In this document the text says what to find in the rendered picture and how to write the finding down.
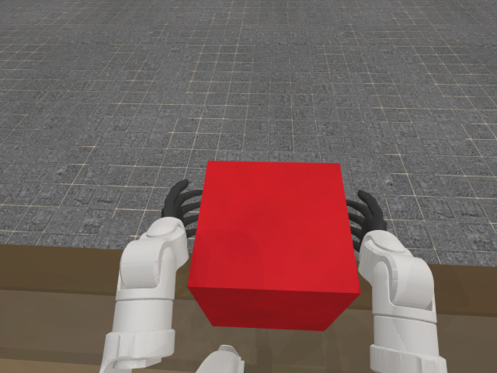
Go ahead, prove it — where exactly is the left robot thigh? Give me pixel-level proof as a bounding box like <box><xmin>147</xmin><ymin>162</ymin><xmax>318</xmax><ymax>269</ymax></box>
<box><xmin>196</xmin><ymin>350</ymin><xmax>245</xmax><ymax>373</ymax></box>

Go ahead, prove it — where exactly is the robot left hand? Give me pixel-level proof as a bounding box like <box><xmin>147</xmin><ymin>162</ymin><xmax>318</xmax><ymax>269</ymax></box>
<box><xmin>161</xmin><ymin>180</ymin><xmax>203</xmax><ymax>238</ymax></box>

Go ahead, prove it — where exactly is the carton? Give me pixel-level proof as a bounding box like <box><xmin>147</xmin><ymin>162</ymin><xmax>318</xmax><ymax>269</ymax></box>
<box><xmin>187</xmin><ymin>161</ymin><xmax>361</xmax><ymax>331</ymax></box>

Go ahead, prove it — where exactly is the robot right hand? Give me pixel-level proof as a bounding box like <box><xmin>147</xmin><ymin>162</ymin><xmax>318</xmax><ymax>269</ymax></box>
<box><xmin>346</xmin><ymin>190</ymin><xmax>387</xmax><ymax>252</ymax></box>

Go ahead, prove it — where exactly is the right robot forearm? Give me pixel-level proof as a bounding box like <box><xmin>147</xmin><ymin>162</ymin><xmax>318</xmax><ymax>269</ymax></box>
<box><xmin>358</xmin><ymin>230</ymin><xmax>447</xmax><ymax>373</ymax></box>

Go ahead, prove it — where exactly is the robot left shin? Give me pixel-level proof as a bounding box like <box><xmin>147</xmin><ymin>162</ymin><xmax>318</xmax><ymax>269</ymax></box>
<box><xmin>218</xmin><ymin>345</ymin><xmax>239</xmax><ymax>357</ymax></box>

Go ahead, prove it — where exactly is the left robot forearm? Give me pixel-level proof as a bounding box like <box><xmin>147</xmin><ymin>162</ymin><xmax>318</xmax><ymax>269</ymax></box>
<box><xmin>99</xmin><ymin>217</ymin><xmax>189</xmax><ymax>373</ymax></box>

